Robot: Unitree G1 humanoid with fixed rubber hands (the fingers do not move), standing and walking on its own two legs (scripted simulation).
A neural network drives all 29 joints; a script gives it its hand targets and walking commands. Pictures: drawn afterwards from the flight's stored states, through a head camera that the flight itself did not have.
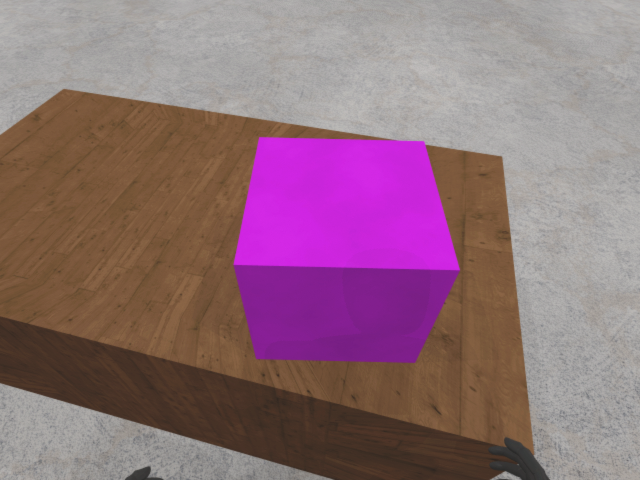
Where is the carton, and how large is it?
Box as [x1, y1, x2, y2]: [234, 137, 459, 362]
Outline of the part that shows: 259,137 234,260 234,268 256,358 414,362 459,270 424,142 393,140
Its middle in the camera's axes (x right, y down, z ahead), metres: +0.04 +0.02 +0.66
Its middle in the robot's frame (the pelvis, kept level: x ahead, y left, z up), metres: +0.48 +0.02 -0.04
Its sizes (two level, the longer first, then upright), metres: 0.275 0.267 0.268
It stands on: a pedestal, 0.59 m high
